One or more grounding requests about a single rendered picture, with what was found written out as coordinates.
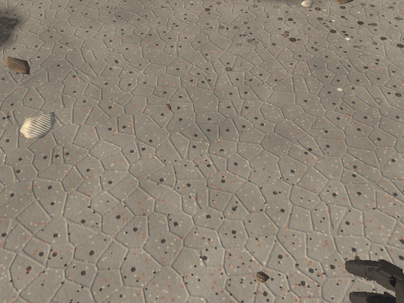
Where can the right robot hand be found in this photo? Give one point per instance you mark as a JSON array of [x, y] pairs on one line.
[[384, 273]]

